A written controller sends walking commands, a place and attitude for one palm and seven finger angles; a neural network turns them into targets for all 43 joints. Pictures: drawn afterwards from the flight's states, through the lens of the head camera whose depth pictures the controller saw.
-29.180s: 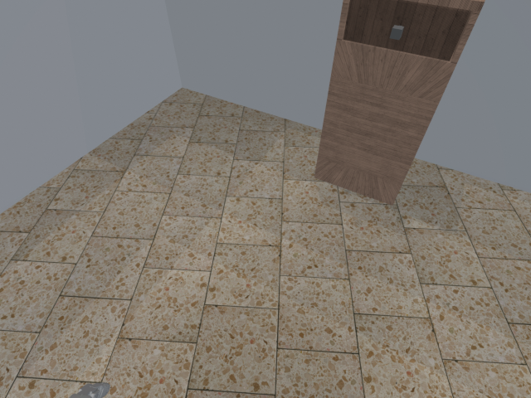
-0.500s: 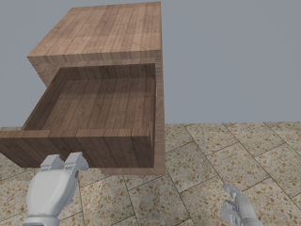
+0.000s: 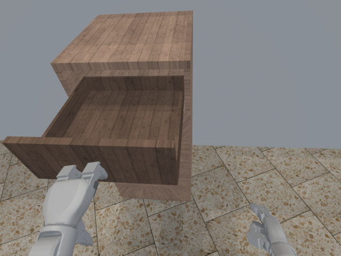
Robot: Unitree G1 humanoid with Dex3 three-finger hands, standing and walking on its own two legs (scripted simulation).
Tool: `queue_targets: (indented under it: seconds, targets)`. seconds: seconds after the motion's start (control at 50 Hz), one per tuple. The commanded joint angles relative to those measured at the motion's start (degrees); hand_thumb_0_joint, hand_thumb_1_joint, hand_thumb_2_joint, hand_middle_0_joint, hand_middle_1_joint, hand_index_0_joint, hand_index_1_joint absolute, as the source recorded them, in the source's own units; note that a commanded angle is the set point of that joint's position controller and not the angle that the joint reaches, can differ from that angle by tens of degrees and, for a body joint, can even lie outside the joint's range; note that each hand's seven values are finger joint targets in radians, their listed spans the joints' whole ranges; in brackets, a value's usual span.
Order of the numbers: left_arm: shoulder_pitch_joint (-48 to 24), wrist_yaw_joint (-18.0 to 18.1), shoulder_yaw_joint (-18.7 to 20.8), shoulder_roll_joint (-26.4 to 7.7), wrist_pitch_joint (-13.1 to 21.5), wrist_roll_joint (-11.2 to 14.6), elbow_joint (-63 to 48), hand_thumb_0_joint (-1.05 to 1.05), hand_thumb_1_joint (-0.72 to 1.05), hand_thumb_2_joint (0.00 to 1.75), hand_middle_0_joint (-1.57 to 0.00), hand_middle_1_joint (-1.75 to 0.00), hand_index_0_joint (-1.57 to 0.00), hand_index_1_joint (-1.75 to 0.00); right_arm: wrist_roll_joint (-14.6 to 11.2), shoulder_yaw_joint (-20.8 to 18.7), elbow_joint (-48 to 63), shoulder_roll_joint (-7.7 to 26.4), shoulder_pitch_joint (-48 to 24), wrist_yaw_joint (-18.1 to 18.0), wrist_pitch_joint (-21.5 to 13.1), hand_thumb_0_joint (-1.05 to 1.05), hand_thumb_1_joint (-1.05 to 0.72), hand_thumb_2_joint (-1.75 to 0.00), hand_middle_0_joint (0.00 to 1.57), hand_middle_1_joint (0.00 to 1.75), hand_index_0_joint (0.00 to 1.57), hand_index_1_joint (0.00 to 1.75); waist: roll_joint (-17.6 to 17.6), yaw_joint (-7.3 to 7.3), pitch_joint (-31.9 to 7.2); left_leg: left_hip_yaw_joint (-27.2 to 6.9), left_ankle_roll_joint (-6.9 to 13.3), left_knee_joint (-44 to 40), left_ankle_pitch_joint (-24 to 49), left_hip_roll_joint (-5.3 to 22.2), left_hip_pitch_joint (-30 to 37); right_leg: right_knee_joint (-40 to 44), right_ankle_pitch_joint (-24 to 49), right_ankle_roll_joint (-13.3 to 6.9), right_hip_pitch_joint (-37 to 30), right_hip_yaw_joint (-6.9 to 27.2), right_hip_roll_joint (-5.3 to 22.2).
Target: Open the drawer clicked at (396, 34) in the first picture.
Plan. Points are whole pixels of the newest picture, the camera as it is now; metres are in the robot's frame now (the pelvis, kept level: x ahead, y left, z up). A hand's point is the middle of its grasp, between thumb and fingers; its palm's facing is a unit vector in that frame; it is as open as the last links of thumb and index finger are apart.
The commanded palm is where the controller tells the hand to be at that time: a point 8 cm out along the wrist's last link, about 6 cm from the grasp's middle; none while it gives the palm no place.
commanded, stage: lift the hand off the handle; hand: left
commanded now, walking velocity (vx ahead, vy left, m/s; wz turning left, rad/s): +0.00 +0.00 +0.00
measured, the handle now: (90, 178) +0.25 +0.23 +0.07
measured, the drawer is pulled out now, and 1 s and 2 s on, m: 0.30 0.30 0.30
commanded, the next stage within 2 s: draw the hand back to the body in 1.56 s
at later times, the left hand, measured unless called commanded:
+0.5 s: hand (80, 191) +0.21 +0.23 +0.08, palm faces +0.10 -0.09 -0.99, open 13.5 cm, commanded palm +0.18 +0.23 +0.15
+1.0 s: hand (68, 174) +0.22 +0.23 +0.14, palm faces +0.11 -0.09 -0.99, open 13.4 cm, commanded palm +0.18 +0.23 +0.22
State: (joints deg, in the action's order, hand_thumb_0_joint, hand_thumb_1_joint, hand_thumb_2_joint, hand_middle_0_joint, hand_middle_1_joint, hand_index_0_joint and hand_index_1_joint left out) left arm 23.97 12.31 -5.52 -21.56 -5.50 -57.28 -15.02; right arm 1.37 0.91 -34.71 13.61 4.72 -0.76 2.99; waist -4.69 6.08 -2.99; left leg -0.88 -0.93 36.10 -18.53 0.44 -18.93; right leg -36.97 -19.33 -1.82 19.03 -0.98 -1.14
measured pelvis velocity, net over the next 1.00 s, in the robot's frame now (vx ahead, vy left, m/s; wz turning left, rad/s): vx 0.00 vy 0.01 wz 0.02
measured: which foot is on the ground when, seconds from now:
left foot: down 0.00-1.00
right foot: down 0.00-1.00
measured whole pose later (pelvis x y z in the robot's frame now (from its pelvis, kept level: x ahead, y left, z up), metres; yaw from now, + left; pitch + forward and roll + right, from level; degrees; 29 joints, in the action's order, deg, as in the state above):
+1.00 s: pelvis +0.00 +0.01 +0.02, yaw +1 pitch -4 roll +0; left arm 12.1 -0.3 -5.4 -28.7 -8.9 -50.9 -21.5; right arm -0.7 3.1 -36.6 13.1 2.4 -1.4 3.4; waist -7.0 7.7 0.1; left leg -1.5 0.0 25.7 -13.2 -0.6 -8.9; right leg -25.9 -14.0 -0.8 8.3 -1.5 -0.1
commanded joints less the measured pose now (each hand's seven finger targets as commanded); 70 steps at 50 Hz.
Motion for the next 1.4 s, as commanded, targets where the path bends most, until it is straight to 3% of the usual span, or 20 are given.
queue_targets:
  seconds: [0.0,0.1,0.22,0.3,0.32,0.4,0.64,0.76,0.8,0.82,0.9,0.96,1.0,1.06,1.2,1.22,1.28,1.3,1.32,1.38]
  targets:
    - [-5.9,3.1,6.2,-8.9,2.1,-0.9,-11.0,0.0,-0.5,0.3,-0.3,-1.2,-0.3,-1.2,0.2,-2.0,8.9,4.2,-9.5,-0.4,-3.1,0.0,-0.9,-0.9,0.2,0.3,0.2,0.3,3.8,-0.35,-6.5,2.0,1.9,-3.9,9.4,-2.5,3.8,8.7,8.5,0.6,-0.6,2.2,-0.4]
    - [-9.7,5.3,8.2,-10.8,2.3,-1.9,-9.4,0.0,-0.5,0.3,-0.3,-1.2,-0.3,-1.2,0.2,-2.0,8.4,3.7,-9.5,-1.0,-3.3,0.0,-0.9,-0.9,0.2,0.3,0.2,0.3,3.1,-0.11,-7.1,1.8,1.8,-3.9,7.9,-2.8,3.8,9.2,5.8,0.4,-0.3,2.6,-0.2]
    - [-12.6,4.7,3.4,-6.4,1.0,-0.3,-7.1,0.0,-0.5,0.3,-0.3,-1.2,-0.3,-1.2,-0.5,-1.9,8.0,3.8,-9.4,-1.3,-3.9,0.0,-0.9,-0.9,0.2,0.3,0.2,0.3,4.2,-1.21,-8.3,1.7,1.9,-4.8,8.8,-2.6,3.9,8.2,7.5,0.8,-0.8,0.9,-0.2]
    - [-14.7,3.8,7.0,-11.6,-0.1,-0.5,-10.6,0.0,-0.5,0.3,-0.3,-1.2,-0.3,-1.2,-0.5,-1.9,8.1,4.2,-10.4,-1.7,-3.5,0.0,-0.9,-0.9,0.2,0.3,0.2,0.3,2.7,0.12,-9.3,1.6,1.8,-6.2,10.0,-2.5,5.1,9.0,7.8,0.5,-3.3,1.5,-0.3]
    - [-14.4,3.5,4.6,-9.2,-0.4,-0.4,-12.0,0.0,-0.5,0.3,-0.3,-1.2,-0.3,-1.2,-0.5,-1.5,8.5,3.7,-10.3,-1.6,-3.6,0.0,-0.9,-0.9,0.2,0.3,0.2,0.3,2.9,-0.07,-10.4,1.7,2.2,-6.0,10.8,-2.6,5.8,8.6,8.3,0.6,-3.5,0.8,0.1]
    - [-15.0,2.0,8.2,-12.7,-1.0,0.9,-12.7,0.0,-0.5,0.3,-0.3,-1.2,-0.3,-1.2,-0.9,-1.4,8.1,4.0,-11.1,-2.0,-3.2,0.0,-0.9,-0.9,0.2,0.3,0.2,0.3,3.0,0.1,-7.7,1.5,2.1,-7.3,11.3,-2.3,6.5,10.3,8.9,0.6,-4.5,1.1,-0.2]
    - [-18.2,-4.1,6.8,-12.5,-3.0,3.2,-17.6,0.0,-0.5,0.3,-0.3,-1.2,-0.3,-1.2,-1.8,-0.6,7.9,3.9,-12.4,-1.1,-1.9,0.0,-0.9,-0.9,0.2,0.3,0.2,0.3,1.7,-0.19,-5.7,1.3,2.0,-11.4,15.4,-1.5,10.2,12.8,11.6,0.6,-8.3,-0.4,-0.4]
    - [-22.4,-6.7,6.5,-13.6,-3.4,3.4,-18.4,0.0,-0.5,0.3,-0.3,-1.2,-0.3,-1.2,-1.8,-0.1,8.0,4.0,-13.0,-1.2,-1.7,0.0,-0.9,-0.9,0.2,0.3,0.2,0.3,1.9,0.06,-6.4,1.3,2.1,-12.6,16.2,-1.6,12.1,14.3,11.8,0.8,-9.9,-0.6,-0.3]
    - [-25.5,-7.2,10.0,-17.5,-3.1,4.4,-20.3,0.0,-0.5,0.3,-0.3,-1.2,-0.3,-1.2,-2.2,0.2,8.3,4.4,-14.1,-1.5,-2.0,0.0,-0.9,-0.9,0.2,0.3,0.2,0.3,0.9,0.1,-7.1,0.9,1.9,-12.8,15.6,-1.4,12.6,14.7,12.0,0.7,-11.1,-0.1,-0.3]
    - [-25.7,-7.6,8.1,-15.8,-2.9,3.7,-20.1,0.0,-0.5,0.3,-0.3,-1.2,-0.3,-1.2,-1.8,0.8,8.5,3.6,-13.9,-1.3,-2.4,0.0,-0.9,-0.9,0.2,0.3,0.2,0.3,2.0,0.54,-8.4,1.3,2.2,-12.7,16.2,-1.8,12.8,14.6,11.6,0.9,-11.4,-0.5,0.2]
    - [-28.7,-8.4,10.8,-18.2,-2.2,5.6,-22.0,0.0,-0.5,0.3,-0.3,-1.2,-0.3,-1.2,-2.4,0.4,8.2,4.1,-14.6,-1.3,-2.6,0.0,-0.9,-0.9,0.2,0.3,0.2,0.3,-1.1,0.18,-7.8,0.8,1.8,-13.4,17.1,-1.5,13.8,15.6,12.7,0.6,-12.2,-0.2,-0.3]
    - [-26.0,-9.0,10.4,-17.5,-1.7,6.5,-23.3,0.0,-0.5,0.3,-0.3,-1.2,-0.3,-1.2,-2.0,0.2,8.1,4.0,-13.7,-0.9,-2.8,0.0,-0.9,-0.9,0.2,0.3,0.2,0.3,0.5,0.63,-9.1,1.2,1.9,-13.6,19.6,-1.9,14.6,15.6,15.5,0.9,-13.6,-0.6,0.0]
    - [-26.5,-9.6,13.9,-20.7,-2.2,7.7,-22.6,0.0,-0.5,0.3,-0.3,-1.2,-0.3,-1.2,-2.6,0.5,8.2,4.4,-14.7,-0.6,-3.0,0.0,-0.9,-0.9,0.2,0.3,0.2,0.3,0.4,0.81,-8.0,1.0,1.6,-13.6,18.6,-1.6,13.7,15.8,15.2,0.9,-13.8,-0.1,-0.2]
    - [-27.0,-11.2,11.9,-18.9,-4.7,7.2,-16.1,0.0,-0.5,0.3,-0.3,-1.2,-0.3,-1.2,-2.7,0.6,6.9,4.7,-14.2,-0.3,-1.7,0.0,-0.9,-0.9,0.2,0.3,0.2,0.3,2.4,0.44,-3.4,1.4,1.4,-15.3,16.8,-1.7,11.1,16.8,12.8,1.2,-12.4,-0.6,0.1]
    - [-29.6,-17.1,12.2,-21.0,-8.9,10.3,-21.4,0.0,-0.5,0.3,-0.3,-1.2,-0.3,-1.2,-4.2,0.9,9.9,5.3,-17.6,0.5,-0.9,0.0,-0.9,-0.9,0.2,0.3,0.2,0.3,0.9,0.7,-8.4,1.6,1.6,-15.0,16.6,-1.3,11.5,15.0,14.3,1.4,-15.7,0.2,0.2]
    - [-30.6,-18.0,9.5,-18.9,-8.6,9.5,-21.2,0.0,-0.5,0.3,-0.3,-1.2,-0.3,-1.2,-3.6,1.6,10.1,4.6,-17.1,0.8,-1.2,0.0,-0.9,-0.9,0.2,0.3,0.2,0.3,2.8,0.9,-9.5,1.7,1.9,-14.8,17.3,-2.0,11.2,14.6,14.1,1.5,-16.1,-0.2,0.6]
    - [-31.5,-18.6,11.8,-21.7,-7.6,9.4,-23.4,0.0,-0.5,0.3,-0.3,-1.2,-0.3,-1.2,-3.5,1.2,10.2,5.1,-16.9,0.7,-0.7,0.0,-0.9,-0.9,0.2,0.3,0.2,0.3,2.4,0.72,-7.1,1.7,2.0,-15.3,16.0,-1.6,11.0,15.3,12.6,1.7,-14.4,-0.2,0.4]
    - [-33.7,-18.2,16.0,-25.4,-7.1,10.5,-24.9,0.0,-0.5,0.3,-0.3,-1.2,-0.3,-1.2,-4.1,1.2,10.3,5.4,-17.2,0.6,-1.2,0.0,-0.9,-0.9,0.2,0.3,0.2,0.3,1.4,0.64,-7.8,1.4,1.8,-15.0,14.8,-1.1,10.8,15.2,11.3,1.5,-14.7,0.1,0.1]
    - [-34.9,-18.3,12.6,-22.2,-6.5,9.4,-24.1,0.0,-0.5,0.3,-0.3,-1.2,-0.3,-1.2,-3.5,1.9,10.7,4.4,-17.1,0.9,-1.6,0.0,-0.9,-0.9,0.2,0.3,0.2,0.3,2.0,1.24,-8.8,1.4,1.9,-14.9,15.3,-1.9,10.7,14.9,10.5,1.4,-14.8,0.0,0.6]
    - [-34.4,-17.5,17.9,-26.5,-6.7,10.3,-18.9,0.0,-0.5,0.3,-0.3,-1.2,-0.3,-1.2,-3.8,1.3,9.3,5.3,-15.8,0.7,-1.3,0.0,-0.9,-0.9,0.2,0.3,0.2,0.3,3.0,1.36,-5.1,1.6,1.6,-15.2,13.2,-1.5,9.2,16.0,8.4,1.6,-12.9,0.3,0.5]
